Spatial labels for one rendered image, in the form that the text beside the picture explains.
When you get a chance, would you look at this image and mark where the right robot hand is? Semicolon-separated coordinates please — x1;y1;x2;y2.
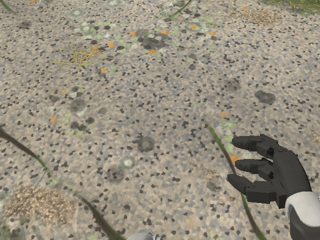
227;134;313;209

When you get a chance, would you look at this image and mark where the left robot shin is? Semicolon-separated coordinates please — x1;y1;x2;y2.
138;228;154;236

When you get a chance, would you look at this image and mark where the right robot forearm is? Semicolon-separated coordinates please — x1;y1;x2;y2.
285;191;320;240

